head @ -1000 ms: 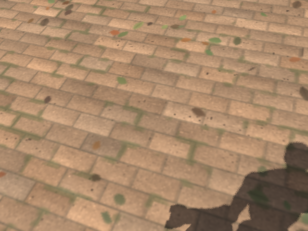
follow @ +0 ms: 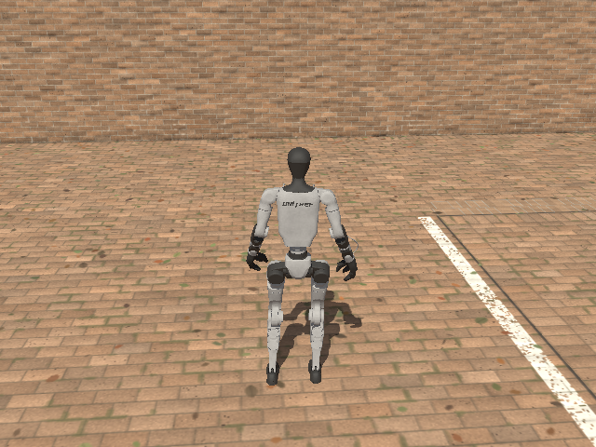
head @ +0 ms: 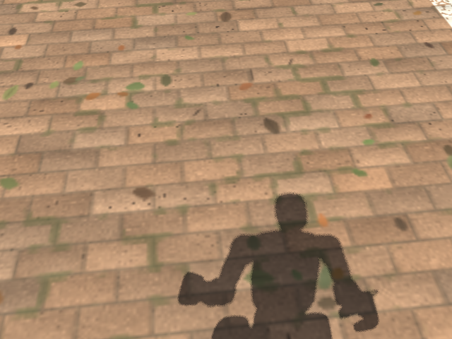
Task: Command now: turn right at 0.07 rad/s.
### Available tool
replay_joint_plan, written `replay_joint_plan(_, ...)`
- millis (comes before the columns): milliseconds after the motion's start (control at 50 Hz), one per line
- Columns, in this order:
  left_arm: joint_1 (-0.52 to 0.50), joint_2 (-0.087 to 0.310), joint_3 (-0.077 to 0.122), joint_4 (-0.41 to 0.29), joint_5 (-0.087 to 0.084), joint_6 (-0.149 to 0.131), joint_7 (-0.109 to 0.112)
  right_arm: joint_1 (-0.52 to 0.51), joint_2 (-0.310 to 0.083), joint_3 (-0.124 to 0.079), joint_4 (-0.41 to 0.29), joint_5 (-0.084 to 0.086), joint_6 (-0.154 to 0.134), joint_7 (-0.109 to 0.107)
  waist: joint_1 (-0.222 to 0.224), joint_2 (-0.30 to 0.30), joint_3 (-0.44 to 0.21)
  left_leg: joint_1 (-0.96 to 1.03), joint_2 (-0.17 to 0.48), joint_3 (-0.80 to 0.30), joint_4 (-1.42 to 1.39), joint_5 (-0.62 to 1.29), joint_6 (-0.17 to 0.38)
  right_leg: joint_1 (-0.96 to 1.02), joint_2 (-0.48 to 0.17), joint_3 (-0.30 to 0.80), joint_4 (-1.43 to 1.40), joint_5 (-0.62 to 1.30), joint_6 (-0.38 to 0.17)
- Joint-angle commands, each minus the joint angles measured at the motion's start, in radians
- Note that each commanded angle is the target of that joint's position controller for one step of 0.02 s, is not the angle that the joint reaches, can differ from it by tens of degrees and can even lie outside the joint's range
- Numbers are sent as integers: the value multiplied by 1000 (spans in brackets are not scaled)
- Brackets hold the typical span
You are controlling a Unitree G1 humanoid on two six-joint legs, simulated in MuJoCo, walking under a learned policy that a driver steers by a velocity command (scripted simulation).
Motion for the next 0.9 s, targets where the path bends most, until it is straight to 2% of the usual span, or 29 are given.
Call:
replay_joint_plan(20,60,133,34,-18,18,-23,-8,21,-191,-33,-33,-7,-19,-3,57,46,-90,150,91,-76,-86,361,72,-37,-117,125,-89,48,-26)
replay_joint_plan(40,40,121,30,-13,19,-20,-4,-8,-152,-28,-21,4,-22,3,51,95,-90,45,75,-76,-100,174,100,39,-80,77,-90,29,6)
replay_joint_plan(60,-7,142,34,-10,16,-15,0,-28,-112,-17,-25,1,-28,9,28,65,-63,3,53,-67,-121,105,91,66,-80,74,-69,45,15)
replay_joint_plan(80,-21,140,37,-8,9,-10,6,-33,-101,-12,-17,-7,-34,8,25,52,-64,-8,45,-59,-128,103,76,76,-86,75,-59,82,10)
replay_joint_plan(140,-3,133,38,18,7,5,13,-12,-98,-6,12,-4,-49,6,19,28,-58,19,25,-37,-116,145,54,72,-94,86,-67,148,-2)
replay_joint_plan(300,22,129,41,103,1,1,18,-9,-93,4,61,-1,-39,-7,10,-29,-42,43,7,-25,-113,150,61,67,-92,75,-77,185,15)
replay_joint_plan(540,42,136,36,207,-3,-1,29,-5,-80,14,120,-1,-33,-10,13,-30,-35,39,-13,-11,-121,150,61,78,-93,65,-81,196,22)
replay_joint_plan(560,58,132,35,221,-5,0,30,14,-76,14,132,1,-32,-11,13,-29,-56,45,-25,1,-121,53,65,84,-80,51,-78,96,19)
replay_joint_plan(600,64,140,41,229,-17,2,33,18,-87,8,133,13,-27,-15,16,-18,-8,-18,-40,-3,-107,-283,98,13,-55,38,-55,-274,-6)
replay_joint_plan(620,61,138,40,226,-19,-4,33,14,-87,8,126,15,-31,-17,16,-15,44,-62,-28,-29,-114,-405,117,-47,-60,53,-56,-394,-21)
replay_joint_plan(660,63,127,37,221,-25,-31,28,35,-88,8,120,22,-53,-15,11,-7,104,-94,6,-91,-124,-475,152,-113,-79,83,-42,-436,-42)
replay_joint_plan(700,58,114,36,217,-30,-65,16,84,-103,1,129,30,-80,-7,-2,21,98,-48,56,-178,-142,-468,193,-154,-81,83,14,-365,-47)
replay_joint_plan(740,30,83,30,201,-33,-93,1,138,-132,-10,140,34,-97,1,-11,90,82,30,144,-326,-220,-460,252,-208,-51,27,114,-247,-37)
replay_joint_plan(760,28,73,28,195,-35,-103,-4,145,-147,-14,140,36,-100,3,-1,126,80,50,194,-397,-258,-424,279,-213,-44,-5,154,-193,-37)
replay_joint_plan(780,47,70,27,198,-37,-110,-10,127,-156,-17,133,38,-102,6,20,147,85,39,221,-421,-249,-336,291,-188,-49,-11,134,-169,-46)
replay_joint_plan(800,92,79,30,217,-38,-114,-13,89,-144,-15,115,39,-103,9,49,127,77,4,201,-374,-209,-213,272,-103,-52,-8,68,-144,-55)
replay_joint_plan(820,196,98,40,259,-40,-117,-16,8,-127,-10,80,39,-106,12,105,91,58,-64,141,-266,-116,-42,228,31,-53,16,-6,-91,-65)
replay_joint_plan(840,336,170,65,314,-43,-120,-16,-76,-95,-1,30,34,-119,18,154,-71,14,-230,8,-80,136,174,153,259,-128,187,-81,45,-106)
replay_joint_plan(860,496,273,97,358,-39,-114,-19,-96,-72,3,-6,17,-144,22,197,-308,-58,-504,-110,58,496,75,73,549,-300,485,-162,247,-191)
replay_joint_plan(880,468,185,65,344,-19,-114,-26,-66,-75,2,2,24,-154,27,158,-257,-59,-644,-102,-21,654,-298,76,579,-400,588,-169,399,-235)
replay_joint_plan(900,417,130,48,329,-8,-115,-27,-53,-67,3,5,51,-153,36,118,-159,-11,-716,-51,-67,761,-295,101,556,-409,524,-156,414,-237)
